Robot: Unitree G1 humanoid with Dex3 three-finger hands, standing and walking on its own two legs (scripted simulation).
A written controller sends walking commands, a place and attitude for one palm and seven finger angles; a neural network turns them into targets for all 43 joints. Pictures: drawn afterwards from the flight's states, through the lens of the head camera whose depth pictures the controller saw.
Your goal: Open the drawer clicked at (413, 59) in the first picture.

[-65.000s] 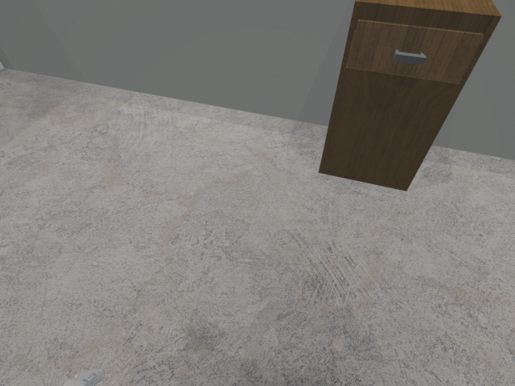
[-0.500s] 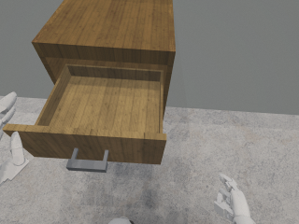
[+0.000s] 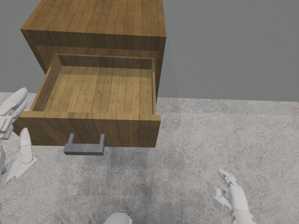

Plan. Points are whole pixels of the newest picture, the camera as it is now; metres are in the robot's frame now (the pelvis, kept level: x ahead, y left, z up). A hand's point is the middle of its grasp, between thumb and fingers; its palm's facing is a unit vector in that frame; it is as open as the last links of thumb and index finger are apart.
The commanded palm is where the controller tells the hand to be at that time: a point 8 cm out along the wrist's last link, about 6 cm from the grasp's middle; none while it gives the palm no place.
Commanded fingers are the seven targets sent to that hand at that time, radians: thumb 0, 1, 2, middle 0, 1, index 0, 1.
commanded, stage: step back with the hand held close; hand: left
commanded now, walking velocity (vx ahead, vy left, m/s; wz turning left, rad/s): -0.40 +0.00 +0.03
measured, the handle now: (86, 143) +0.33 +0.21 -0.04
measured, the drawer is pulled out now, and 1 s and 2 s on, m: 0.30 0.30 0.30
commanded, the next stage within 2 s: stop stepping back and stand still in 0.18 s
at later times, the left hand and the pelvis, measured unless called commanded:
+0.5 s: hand out of the picture +0.07 +0.21 +0.17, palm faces +0.30 -0.83 -0.46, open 7.4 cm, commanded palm +0.00 +0.26 +0.19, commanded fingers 0.00 0.90 0.90 -0.20 -0.30 -0.20 -0.30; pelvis -0.13 -0.02 +0.01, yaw -1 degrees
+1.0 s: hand out of the picture +0.00 +0.22 +0.17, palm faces +0.41 -0.81 -0.43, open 7.4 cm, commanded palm -0.07 +0.26 +0.19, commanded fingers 0.00 0.90 0.90 -0.20 -0.30 -0.20 -0.30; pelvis -0.19 -0.02 +0.00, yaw +2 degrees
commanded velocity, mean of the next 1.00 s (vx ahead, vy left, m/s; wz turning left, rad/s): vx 0.05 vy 0.02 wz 0.01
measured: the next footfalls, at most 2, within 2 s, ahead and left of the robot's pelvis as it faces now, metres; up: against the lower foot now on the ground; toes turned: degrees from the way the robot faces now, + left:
right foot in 0.36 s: -0.13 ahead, -0.13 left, +0.00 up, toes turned +0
left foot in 0.58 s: -0.15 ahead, +0.09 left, +0.00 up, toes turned +4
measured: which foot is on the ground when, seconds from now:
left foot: down 0.00-0.36, up 0.38-0.56, down 0.58-1.00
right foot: down 0.00-0.04, up 0.06-0.34, down 0.36-1.00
